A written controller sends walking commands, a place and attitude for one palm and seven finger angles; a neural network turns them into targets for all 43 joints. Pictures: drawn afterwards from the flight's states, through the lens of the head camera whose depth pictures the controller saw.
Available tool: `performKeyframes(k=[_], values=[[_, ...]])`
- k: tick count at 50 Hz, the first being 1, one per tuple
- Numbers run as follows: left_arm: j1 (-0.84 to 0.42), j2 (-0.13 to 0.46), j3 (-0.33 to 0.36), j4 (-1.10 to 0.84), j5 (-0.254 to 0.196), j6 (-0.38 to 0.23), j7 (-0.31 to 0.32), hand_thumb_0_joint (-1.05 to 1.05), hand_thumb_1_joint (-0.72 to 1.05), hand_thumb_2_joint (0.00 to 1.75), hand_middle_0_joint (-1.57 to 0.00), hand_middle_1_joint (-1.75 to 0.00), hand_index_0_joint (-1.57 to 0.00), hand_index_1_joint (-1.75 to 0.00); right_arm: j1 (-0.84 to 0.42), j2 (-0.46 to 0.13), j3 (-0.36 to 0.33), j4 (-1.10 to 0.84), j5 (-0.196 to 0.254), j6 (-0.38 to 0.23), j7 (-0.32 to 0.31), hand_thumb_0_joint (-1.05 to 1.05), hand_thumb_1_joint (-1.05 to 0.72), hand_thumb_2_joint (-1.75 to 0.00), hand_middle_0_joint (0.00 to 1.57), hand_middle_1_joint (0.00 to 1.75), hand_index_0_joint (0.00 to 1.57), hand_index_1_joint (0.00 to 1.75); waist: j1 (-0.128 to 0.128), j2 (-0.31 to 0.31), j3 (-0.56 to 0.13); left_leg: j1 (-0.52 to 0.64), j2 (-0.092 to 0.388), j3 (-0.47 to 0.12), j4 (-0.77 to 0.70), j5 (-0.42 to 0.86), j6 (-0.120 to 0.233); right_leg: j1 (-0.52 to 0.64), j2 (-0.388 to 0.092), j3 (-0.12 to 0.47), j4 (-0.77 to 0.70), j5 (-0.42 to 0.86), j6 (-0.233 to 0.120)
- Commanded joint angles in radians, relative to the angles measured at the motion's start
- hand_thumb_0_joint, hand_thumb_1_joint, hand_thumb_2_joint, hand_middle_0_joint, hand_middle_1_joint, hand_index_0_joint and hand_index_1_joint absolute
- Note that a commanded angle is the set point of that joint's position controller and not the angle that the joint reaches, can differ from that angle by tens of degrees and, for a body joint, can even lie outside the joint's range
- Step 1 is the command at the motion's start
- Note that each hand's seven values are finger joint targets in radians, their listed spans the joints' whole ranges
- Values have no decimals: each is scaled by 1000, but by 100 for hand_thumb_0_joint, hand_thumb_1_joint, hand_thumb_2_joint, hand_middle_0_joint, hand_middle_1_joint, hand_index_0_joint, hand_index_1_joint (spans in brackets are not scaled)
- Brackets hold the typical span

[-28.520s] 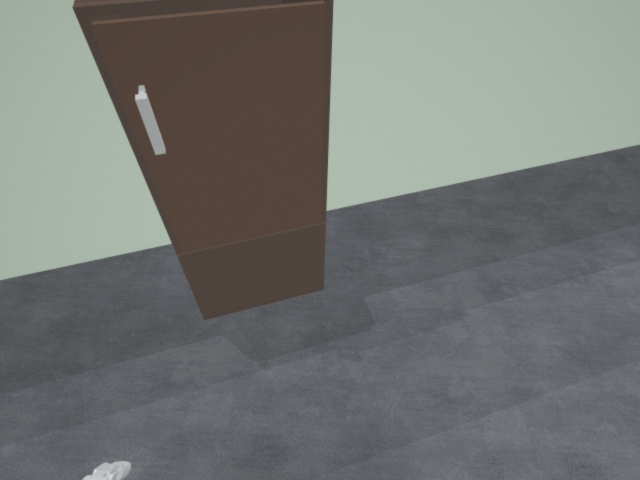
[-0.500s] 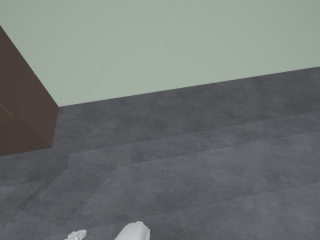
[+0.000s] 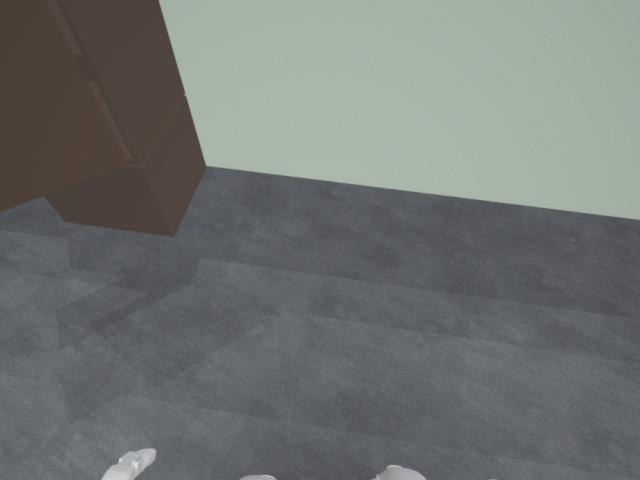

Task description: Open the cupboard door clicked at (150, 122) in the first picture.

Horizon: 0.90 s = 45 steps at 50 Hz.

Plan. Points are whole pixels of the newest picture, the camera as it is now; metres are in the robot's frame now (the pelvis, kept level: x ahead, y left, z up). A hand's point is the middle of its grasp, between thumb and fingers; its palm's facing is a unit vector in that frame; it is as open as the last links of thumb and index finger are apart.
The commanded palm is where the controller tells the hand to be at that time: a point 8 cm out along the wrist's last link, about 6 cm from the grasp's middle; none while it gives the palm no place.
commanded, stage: turn to face it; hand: left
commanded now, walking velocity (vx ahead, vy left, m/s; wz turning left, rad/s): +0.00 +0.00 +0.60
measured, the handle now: out of the picture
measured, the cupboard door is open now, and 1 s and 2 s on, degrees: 43 43 43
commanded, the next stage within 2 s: take the last steps up to it in 1.02 s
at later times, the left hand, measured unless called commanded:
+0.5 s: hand out of the picture -0.02 +0.20 -0.19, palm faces +0.36 -0.91 -0.21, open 7.4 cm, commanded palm none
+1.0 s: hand out of the picture +0.02 +0.18 -0.15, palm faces +0.50 -0.82 -0.28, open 7.4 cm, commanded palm none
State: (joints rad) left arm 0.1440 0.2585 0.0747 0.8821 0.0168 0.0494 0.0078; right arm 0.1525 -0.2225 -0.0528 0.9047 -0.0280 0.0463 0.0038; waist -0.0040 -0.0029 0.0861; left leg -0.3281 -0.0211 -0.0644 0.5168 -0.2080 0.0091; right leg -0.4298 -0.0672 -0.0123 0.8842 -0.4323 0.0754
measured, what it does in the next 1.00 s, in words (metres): steps on the spot, turning left: right foot, then left foot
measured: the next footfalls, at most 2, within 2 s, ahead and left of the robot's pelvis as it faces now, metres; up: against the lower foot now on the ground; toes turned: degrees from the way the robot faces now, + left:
right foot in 0.08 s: +0.04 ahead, -0.15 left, +0.00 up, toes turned +1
left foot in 0.46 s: +0.03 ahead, +0.11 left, +0.00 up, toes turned +23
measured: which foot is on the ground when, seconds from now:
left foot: down 0.00-0.08, up 0.10-0.44, down 0.46-0.92, up 0.94-1.00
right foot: up 0.00-0.06, down 0.08-0.46, up 0.48-0.90, down 0.92-1.00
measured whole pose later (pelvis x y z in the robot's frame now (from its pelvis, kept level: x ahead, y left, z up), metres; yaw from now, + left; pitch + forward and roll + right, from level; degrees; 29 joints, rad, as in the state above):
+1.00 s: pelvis +0.04 -0.04 +0.00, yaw +31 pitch +1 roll +1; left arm 0.17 0.18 0.03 0.91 0.02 0.00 0.02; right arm 0.19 -0.23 -0.07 0.97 -0.01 0.07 0.00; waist -0.02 0.05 0.07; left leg -0.44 -0.05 -0.06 0.91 -0.47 -0.02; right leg -0.23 -0.03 -0.07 0.55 -0.33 -0.02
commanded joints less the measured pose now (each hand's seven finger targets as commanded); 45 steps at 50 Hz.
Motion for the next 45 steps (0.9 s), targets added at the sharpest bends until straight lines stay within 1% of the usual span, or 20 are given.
performKeyframes(k=[1,2,3,4,5,6,8,10,16,20,21,22,23,24,29,38,40,43,44,45], values=[[74,60,13,-65,-4,-29,5,0,90,90,-20,-30,-20,-30,-31,-222,-70,-81,0,-12,-7,0,-90,-90,20,30,20,30,10,169,-129,-9,198,-273,-137,75,129,176,57,-27,-224,59,-9],[116,70,18,-55,-5,-35,7,0,90,90,-20,-30,-20,-30,-51,-212,-71,-87,6,-11,-6,0,-90,-90,20,30,20,30,36,141,-138,-68,170,-262,-91,59,105,277,55,-31,-349,139,-12],[158,114,29,-48,1,-45,14,0,90,90,-20,-30,-20,-30,-59,-175,-67,-95,14,-11,-3,0,-90,-90,20,30,20,30,61,25,-152,-164,102,-215,7,-28,55,400,-21,43,-513,144,-28],[177,213,48,-54,18,-55,23,0,90,90,-20,-30,-20,-30,-51,-109,-58,-113,22,-12,2,0,-90,-90,20,30,20,30,74,-267,-157,-326,-39,-38,243,-253,-30,479,-285,331,-645,80,-119],[143,231,40,-68,14,-53,27,0,90,90,-20,-30,-20,-30,-81,-135,-61,-121,14,-12,7,0,-90,-90,20,30,20,30,70,-306,-110,-311,-34,8,502,-397,-44,323,-438,420,-671,165,-208],[79,189,25,-85,10,-52,26,0,90,90,-20,-30,-20,-30,-56,-141,-61,-113,8,-8,15,0,-90,-90,20,30,20,30,29,-188,-87,-285,2,-24,626,-338,-38,253,-389,310,-643,202,-229],[4,125,10,-97,3,-59,26,0,90,90,-20,-30,-20,-30,-18,-128,-64,-60,5,10,20,0,-90,-90,20,30,20,30,-19,-216,-72,-281,37,9,733,-227,-64,242,-278,163,-595,330,-185],[10,102,4,-96,3,-61,26,0,90,90,-20,-30,-20,-30,-22,-102,-52,-58,11,12,27,0,-90,-90,20,30,20,30,-20,-217,-70,-274,48,49,675,-198,-79,291,-238,20,-549,543,-166],[162,163,26,-38,12,-61,26,0,90,90,-20,-30,-20,-30,-123,-60,-23,-76,19,0,31,0,-90,-90,20,30,20,30,59,-193,-114,-169,32,159,294,-247,-76,445,-283,-57,-437,837,-173],[128,179,37,-35,7,-57,17,0,90,90,-20,-30,-20,-30,-42,-87,-29,-63,18,-11,27,0,-90,-90,20,30,20,30,10,-188,-138,23,11,188,60,-118,-48,360,-287,-118,-329,755,-127],[105,175,37,-41,-1,-54,13,0,90,90,-20,-30,-20,-30,25,-118,-38,-46,15,-18,26,0,-90,-90,20,30,20,30,-34,-123,-169,160,20,167,-57,20,-33,277,-271,-155,-215,685,-87],[96,124,30,-66,-9,-48,6,0,90,90,-20,-30,-20,-30,102,-219,-63,-34,7,-27,19,0,-90,-90,20,30,20,30,-76,119,-230,343,206,-85,-101,268,51,64,-171,-201,-11,340,-19],[31,54,3,-113,-11,-41,5,0,90,90,-20,-30,-20,-30,177,-314,-88,-22,7,-25,7,0,-90,-90,20,30,20,30,-116,340,-236,393,427,-385,-138,669,200,-156,-51,-142,197,-253,27],[-18,81,1,-126,-2,-27,13,0,90,90,-20,-30,-20,-30,207,-303,-81,-1,11,-18,0,0,-90,-90,20,30,20,30,-114,202,-225,363,449,-330,-111,657,237,-163,-72,-24,265,-237,4],[39,69,15,-41,5,-16,-2,0,90,90,-20,-30,-20,-30,12,-199,-45,-55,6,-36,-23,0,-90,-90,20,30,20,30,-10,163,-135,163,246,-158,-184,279,137,-115,-48,17,287,38,9],[-7,46,-1,-53,-1,-20,4,0,90,90,-20,-30,-20,-30,54,-193,-48,-27,-1,-29,-17,0,-90,-90,20,30,20,30,-26,153,-119,150,237,-208,-174,276,159,-2,14,-15,-32,3,9],[14,44,-3,-48,-3,-25,6,0,90,90,-20,-30,-20,-30,43,-188,-48,-28,-1,-26,-17,0,-90,-90,20,30,20,30,-19,198,-130,132,229,-224,-154,307,157,62,35,-22,-117,-2,0],[94,48,2,-23,-9,-38,11,0,90,90,-20,-30,-20,-30,16,-177,-48,-30,7,-24,-18,0,-90,-90,20,30,20,30,24,153,-151,53,192,-222,-83,309,121,247,55,-33,-354,157,-14],[134,77,7,-13,-6,-50,15,0,90,90,-20,-30,-20,-30,9,-157,-46,-33,14,-26,-14,0,-90,-90,20,30,20,30,44,73,-169,-5,151,-196,-24,235,78,360,21,-1,-488,253,-21],[160,143,22,-5,6,-62,23,0,90,90,-20,-30,-20,-30,22,-101,-39,-42,24,-28,-10,0,-90,-90,20,30,20,30,50,-130,-199,-148,48,-78,134,6,11,495,-173,187,-571,335,-76]])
